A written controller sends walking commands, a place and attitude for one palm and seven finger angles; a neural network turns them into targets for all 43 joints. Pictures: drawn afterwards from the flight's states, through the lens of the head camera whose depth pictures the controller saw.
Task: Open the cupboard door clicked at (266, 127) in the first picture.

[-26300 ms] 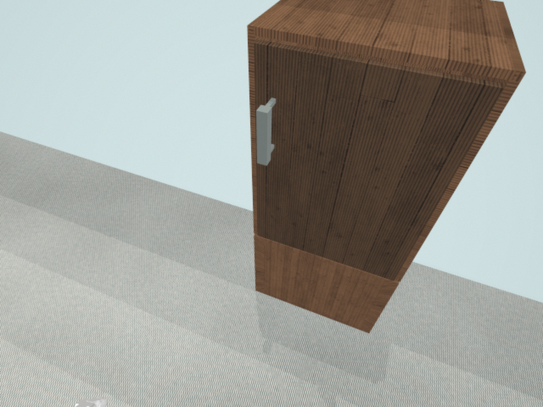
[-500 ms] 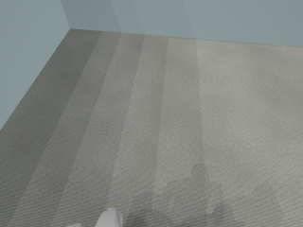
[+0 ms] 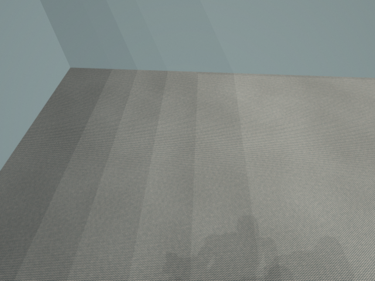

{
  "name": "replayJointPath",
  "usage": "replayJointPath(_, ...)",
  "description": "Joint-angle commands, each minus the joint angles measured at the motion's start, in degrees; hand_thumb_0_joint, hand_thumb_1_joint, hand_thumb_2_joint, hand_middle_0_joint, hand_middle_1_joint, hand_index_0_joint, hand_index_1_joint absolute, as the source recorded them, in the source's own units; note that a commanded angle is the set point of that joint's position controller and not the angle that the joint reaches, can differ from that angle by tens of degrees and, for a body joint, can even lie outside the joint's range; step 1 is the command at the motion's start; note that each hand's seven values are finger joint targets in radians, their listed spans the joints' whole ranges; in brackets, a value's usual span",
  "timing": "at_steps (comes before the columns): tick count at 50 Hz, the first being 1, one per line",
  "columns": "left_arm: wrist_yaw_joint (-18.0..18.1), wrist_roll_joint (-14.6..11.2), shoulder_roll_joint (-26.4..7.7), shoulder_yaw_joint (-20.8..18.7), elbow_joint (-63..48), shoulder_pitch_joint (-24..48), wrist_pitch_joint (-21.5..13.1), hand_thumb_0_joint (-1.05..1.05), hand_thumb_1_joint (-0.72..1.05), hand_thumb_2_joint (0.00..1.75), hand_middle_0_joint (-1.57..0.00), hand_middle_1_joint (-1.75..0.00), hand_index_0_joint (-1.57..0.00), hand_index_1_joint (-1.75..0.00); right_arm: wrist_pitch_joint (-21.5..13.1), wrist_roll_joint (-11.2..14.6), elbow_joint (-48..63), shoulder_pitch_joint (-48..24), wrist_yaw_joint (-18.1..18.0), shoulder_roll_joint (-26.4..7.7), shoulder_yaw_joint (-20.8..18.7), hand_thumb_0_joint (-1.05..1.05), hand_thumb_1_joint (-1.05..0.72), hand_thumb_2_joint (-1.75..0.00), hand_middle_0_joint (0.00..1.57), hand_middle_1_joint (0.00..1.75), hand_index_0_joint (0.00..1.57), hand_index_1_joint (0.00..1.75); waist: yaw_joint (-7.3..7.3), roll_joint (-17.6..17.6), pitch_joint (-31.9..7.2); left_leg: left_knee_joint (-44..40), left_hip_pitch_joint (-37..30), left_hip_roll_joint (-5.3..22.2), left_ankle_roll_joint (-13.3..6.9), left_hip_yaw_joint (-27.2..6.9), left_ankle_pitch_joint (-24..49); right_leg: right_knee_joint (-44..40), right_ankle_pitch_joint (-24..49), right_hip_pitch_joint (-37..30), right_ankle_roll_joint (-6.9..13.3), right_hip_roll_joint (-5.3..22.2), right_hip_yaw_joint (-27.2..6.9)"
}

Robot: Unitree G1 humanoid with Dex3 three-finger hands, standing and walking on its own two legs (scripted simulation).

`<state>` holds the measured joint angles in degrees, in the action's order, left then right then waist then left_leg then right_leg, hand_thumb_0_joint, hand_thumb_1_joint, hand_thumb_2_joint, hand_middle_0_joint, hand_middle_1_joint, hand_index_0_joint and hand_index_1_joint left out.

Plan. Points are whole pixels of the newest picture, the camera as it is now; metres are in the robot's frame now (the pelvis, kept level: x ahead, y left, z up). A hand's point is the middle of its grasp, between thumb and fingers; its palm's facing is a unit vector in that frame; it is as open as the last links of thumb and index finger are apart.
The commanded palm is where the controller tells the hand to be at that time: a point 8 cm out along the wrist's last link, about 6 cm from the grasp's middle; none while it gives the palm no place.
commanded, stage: turn to face it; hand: left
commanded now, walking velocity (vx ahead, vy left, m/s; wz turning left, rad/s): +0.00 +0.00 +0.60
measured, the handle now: out of the picture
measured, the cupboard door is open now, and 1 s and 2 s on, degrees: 41 41 41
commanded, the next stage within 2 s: none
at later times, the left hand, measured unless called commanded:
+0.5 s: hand (106, 266) +0.18 +0.21 -0.15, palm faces +0.30 -0.92 -0.24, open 7.4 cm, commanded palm none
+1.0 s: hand out of the picture +0.05 +0.15 -0.17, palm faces +0.62 -0.75 -0.25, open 7.4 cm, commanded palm none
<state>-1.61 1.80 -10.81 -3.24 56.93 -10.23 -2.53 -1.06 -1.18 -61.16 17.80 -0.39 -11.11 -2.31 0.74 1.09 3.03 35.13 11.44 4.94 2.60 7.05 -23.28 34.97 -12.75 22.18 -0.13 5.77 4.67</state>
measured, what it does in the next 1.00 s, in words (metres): walks ahead, turning left: left foot, then right foot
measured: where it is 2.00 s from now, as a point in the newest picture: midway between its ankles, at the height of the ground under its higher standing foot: outside the picture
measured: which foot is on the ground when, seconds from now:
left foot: up 0.00-0.22, down 0.24-0.54, up 0.56-0.90, down 0.92-1.00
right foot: down 0.00-0.24, up 0.26-0.52, down 0.54-0.92, up 0.94-1.00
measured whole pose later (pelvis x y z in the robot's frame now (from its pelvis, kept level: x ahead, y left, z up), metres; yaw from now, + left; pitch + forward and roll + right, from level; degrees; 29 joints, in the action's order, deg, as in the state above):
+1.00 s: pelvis +0.16 -0.04 +0.00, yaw +37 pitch +1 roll +1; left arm 0.7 1.2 -14.2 -4.1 54.1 -13.5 3.3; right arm 1.4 -1.1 -49.0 3.3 1.1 -13.7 -2.9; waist -1.5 3.0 7.5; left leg 36.5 18.4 0.1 -2.2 4.2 -18.6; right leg 60.2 -31.6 23.2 -4.1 6.9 7.1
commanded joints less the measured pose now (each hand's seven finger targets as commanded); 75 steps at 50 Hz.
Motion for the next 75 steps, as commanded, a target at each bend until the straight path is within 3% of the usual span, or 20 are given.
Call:
replayJointPath(1,2.37,-0.17,-13.22,-2.80,0.64,-9.58,0.49,0.00,0.90,0.90,-0.20,-0.30,-0.20,-0.30,0.69,0.50,5.03,-2.88,0.02,-2.06,-0.72,0.00,-0.90,-0.90,0.20,0.30,0.20,0.30,-5.14,17.90,-2.51,23.55,19.90,-1.26,-1.43,-2.63,-12.97,-21.78,0.54,-15.57,10.34,20.18,-21.76)
replayJointPath(5,3.32,-0.10,-9.17,-2.21,-1.72,-2.32,1.09,0.00,0.90,0.90,-0.20,-0.30,-0.20,-0.30,1.32,0.93,4.16,-1.84,0.46,-1.10,-0.77,0.00,-0.90,-0.90,0.20,0.30,0.20,0.30,-1.70,9.15,-3.85,18.72,15.50,1.33,-0.44,-4.03,-8.50,-15.11,21.06,-14.14,7.75,17.55,-3.67)
replayJointPath(10,2.88,-1.29,-8.06,-2.26,-2.90,-0.71,1.97,0.00,0.90,0.90,-0.20,-0.30,-0.20,-0.30,1.48,0.06,3.67,4.61,1.15,-2.68,-1.04,0.00,-0.90,-0.90,0.20,0.30,0.20,0.30,1.25,-1.10,-4.90,-8.18,0.59,-0.61,-0.87,-0.65,16.06,-1.24,10.10,-7.69,0.60,11.57,6.31)
replayJointPath(11,2.69,-1.80,-5.14,-1.96,-4.55,-1.97,2.60,0.00,0.90,0.90,-0.20,-0.30,-0.20,-0.30,0.96,-0.53,4.63,6.93,0.85,-8.21,-2.22,0.00,-0.90,-0.90,0.20,0.30,0.20,0.30,1.91,-16.24,-6.75,-12.85,-3.53,10.57,-6.64,-17.94,31.51,9.23,-6.81,0.95,-3.52,4.70,8.56)
replayJointPath(12,2.90,-1.77,-3.95,-1.14,-7.08,1.57,2.98,0.00,0.90,0.90,-0.20,-0.30,-0.20,-0.30,1.08,-0.86,4.81,9.43,-0.07,-12.47,-3.31,0.00,-0.90,-0.90,0.20,0.30,0.20,0.30,4.43,-20.99,-7.37,-15.03,-5.16,20.18,-14.58,-30.27,45.05,20.26,-27.28,7.39,-4.79,0.18,3.50)
replayJointPath(13,2.95,-1.09,-4.39,-1.15,-8.25,5.51,3.37,0.00,0.90,0.90,-0.20,-0.30,-0.20,-0.30,1.04,-1.07,4.23,10.67,-1.02,-12.42,-3.35,0.00,-0.90,-0.90,0.20,0.30,0.20,0.30,5.03,-13.17,-6.96,-13.89,-6.43,19.66,-16.17,-30.62,45.78,27.66,-24.83,10.81,-3.98,-0.62,-1.18)
replayJointPath(17,2.57,-1.44,-3.84,-1.26,-7.10,6.47,3.02,0.00,0.90,0.90,-0.20,-0.30,-0.20,-0.30,0.31,-0.54,5.77,5.53,-1.88,-9.90,-2.60,0.00,-0.90,-0.90,0.20,0.30,0.20,0.30,2.50,-11.51,-7.79,-8.68,-10.65,12.35,-11.79,-18.33,60.39,27.40,-15.58,13.17,-4.83,-0.71,-4.06)
replayJointPath(25,2.47,-1.33,-6.55,-2.15,-6.29,-4.18,2.46,0.00,0.90,0.90,-0.20,-0.30,-0.20,-0.30,2.19,0.05,10.69,-7.04,-0.53,-11.95,-4.32,0.00,-0.90,-0.90,0.20,0.30,0.20,0.30,-2.83,-7.19,-6.79,-5.14,5.51,4.86,-6.25,-15.95,28.33,-9.46,2.96,-13.48,-3.39,-3.90,-0.65)
replayJointPath(27,3.33,-0.07,-16.24,-3.75,-6.69,-7.34,1.97,0.00,0.90,0.90,-0.20,-0.30,-0.20,-0.30,2.58,0.73,13.80,-7.66,0.44,-6.01,-3.52,0.00,-0.90,-0.90,0.20,0.30,0.20,0.30,-4.46,19.48,-6.58,20.77,21.14,-7.39,-0.06,-5.17,-14.73,-19.85,14.75,-19.47,7.10,22.67,-24.22)
replayJointPath(32,3.73,-0.55,-8.77,-1.51,-9.07,-0.72,1.55,0.00,0.90,0.90,-0.20,-0.30,-0.20,-0.30,4.23,0.35,11.98,-10.05,1.60,-5.39,-2.92,0.00,-0.90,-0.90,0.20,0.30,0.20,0.30,-0.09,11.19,-3.02,32.79,21.20,-2.06,1.18,-6.65,-2.93,-14.61,27.58,-14.05,6.18,12.79,-4.79)
replayJointPath(40,3.54,-0.20,-12.68,-2.57,-6.50,-7.65,1.32,0.00,0.90,0.90,-0.20,-0.30,-0.20,-0.30,3.40,0.81,14.46,-16.20,2.17,-4.59,-1.43,0.00,-0.90,-0.90,0.20,0.30,0.20,0.30,-3.36,10.43,-6.92,6.67,14.04,-4.12,0.24,-0.21,-1.97,-8.04,42.68,-24.79,6.20,14.86,0.00)
replayJointPath(44,2.93,-1.07,-13.62,-3.01,-7.65,-4.30,1.60,0.00,0.90,0.90,-0.20,-0.30,-0.20,-0.30,2.86,0.18,13.24,-8.08,1.82,-8.73,-2.47,0.00,-0.90,-0.90,0.20,0.30,0.20,0.30,2.39,5.57,-9.29,-8.85,-4.75,-3.63,-2.55,0.05,14.73,4.82,33.75,-13.34,1.14,13.75,5.79)
replayJointPath(46,2.51,-1.43,-8.11,-1.42,-12.18,-1.27,2.31,0.00,0.90,0.90,-0.20,-0.30,-0.20,-0.30,2.69,-0.18,12.67,-0.80,1.14,-19.88,-5.12,0.00,-0.90,-0.90,0.20,0.30,0.20,0.30,6.09,-19.83,-12.26,-12.36,-18.12,21.95,-18.18,-31.13,53.91,29.64,-26.78,12.13,-5.43,1.39,4.20)
replayJointPath(47,3.05,-0.70,-10.10,-1.66,-12.90,1.86,3.42,0.00,0.90,0.90,-0.20,-0.30,-0.20,-0.30,2.82,0.11,11.81,0.30,0.59,-19.44,-4.99,0.00,-0.90,-0.90,0.20,0.30,0.20,0.30,6.11,-9.30,-11.08,-11.61,-15.42,21.89,-19.27,-29.55,47.49,33.66,-25.30,14.04,-4.98,1.51,-2.55)
replayJointPath(51,2.23,-0.83,-8.65,-2.16,-9.61,-0.46,4.32,0.00,0.90,0.90,-0.20,-0.30,-0.20,-0.30,1.98,-0.08,14.22,-9.94,-0.53,-14.39,-3.66,0.00,-0.90,-0.90,0.20,0.30,0.20,0.30,0.10,-10.49,-5.45,-13.27,-3.36,9.83,-12.23,-18.83,36.32,31.19,-12.48,9.78,-5.49,0.46,-4.60)
replayJointPath(60,2.23,-1.16,-8.26,-2.04,-10.09,-3.81,3.49,0.00,0.90,0.90,-0.20,-0.30,-0.20,-0.30,2.96,-0.15,14.23,-12.02,0.18,-14.60,-4.73,0.00,-0.90,-0.90,0.20,0.30,0.20,0.30,-2.24,-11.45,-5.07,-9.93,8.17,4.74,-9.09,-21.99,22.20,-0.05,-5.48,-10.22,-4.15,-5.48,-1.05)
replayJointPath(61,2.54,-1.10,-9.62,-2.47,-9.62,-6.05,3.03,0.00,0.90,0.90,-0.20,-0.30,-0.20,-0.30,3.08,0.19,14.82,-12.62,0.30,-13.01,-4.65,0.00,-0.90,-0.90,0.20,0.30,0.20,0.30,-3.55,-7.61,-5.23,-6.24,12.95,2.26,-6.98,-21.10,16.68,-8.19,-1.67,-16.57,-3.56,-3.62,-2.34)
replayJointPath(63,3.33,0.06,-18.04,-3.77,-10.23,-7.59,2.37,0.00,0.90,0.90,-0.20,-0.30,-0.20,-0.30,3.05,0.64,17.14,-12.54,0.99,-7.50,-3.86,0.00,-0.90,-0.90,0.20,0.30,0.20,0.30,-5.15,18.60,-5.36,21.74,23.86,-8.79,-0.55,-8.03,-13.05,-21.69,0.00,-17.74,7.18,22.69,-27.39)
replayJointPath(68,3.69,-0.24,-11.06,-1.84,-12.37,1.37,2.33,0.00,0.90,0.90,-0.20,-0.30,-0.20,-0.30,4.23,0.47,13.90,-10.43,2.05,-6.43,-3.21,0.00,-0.90,-0.90,0.20,0.30,0.20,0.30,0.14,13.99,-3.17,29.92,18.66,-2.66,0.92,-6.34,-4.27,-14.80,17.50,-10.82,6.27,13.03,-5.87)
replayJointPath(75,3.06,-0.42,-14.32,-3.13,-9.38,-3.37,2.37,0.00,0.90,0.90,-0.20,-0.30,-0.20,-0.30,3.12,0.73,13.71,-9.55,2.28,-5.65,-2.34,0.00,-0.90,-0.90,0.20,0.30,0.20,0.30,-1.24,9.40,-5.45,-1.26,6.68,-4.97,0.05,-0.29,3.17,-5.09,23.72,-15.65,3.28,13.90,0.03)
